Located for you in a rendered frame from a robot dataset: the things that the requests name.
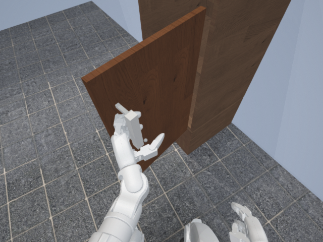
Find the handle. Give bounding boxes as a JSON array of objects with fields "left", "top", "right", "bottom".
[{"left": 115, "top": 103, "right": 144, "bottom": 149}]

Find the robot thigh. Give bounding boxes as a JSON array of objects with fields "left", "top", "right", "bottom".
[
  {"left": 129, "top": 229, "right": 144, "bottom": 242},
  {"left": 184, "top": 222, "right": 219, "bottom": 242}
]

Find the robot right thigh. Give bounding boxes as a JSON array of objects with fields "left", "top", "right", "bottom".
[{"left": 184, "top": 222, "right": 219, "bottom": 242}]

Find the cupboard door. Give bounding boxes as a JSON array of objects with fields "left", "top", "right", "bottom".
[{"left": 81, "top": 6, "right": 206, "bottom": 172}]

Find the left robot hand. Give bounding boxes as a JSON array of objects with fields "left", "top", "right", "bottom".
[{"left": 111, "top": 111, "right": 165, "bottom": 170}]

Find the robot left thigh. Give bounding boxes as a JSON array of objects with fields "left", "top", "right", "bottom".
[{"left": 129, "top": 229, "right": 144, "bottom": 242}]

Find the right robot hand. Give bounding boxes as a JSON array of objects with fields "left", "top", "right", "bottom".
[{"left": 229, "top": 202, "right": 268, "bottom": 242}]

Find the left robot forearm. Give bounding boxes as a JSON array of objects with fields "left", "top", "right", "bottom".
[{"left": 88, "top": 164, "right": 149, "bottom": 242}]

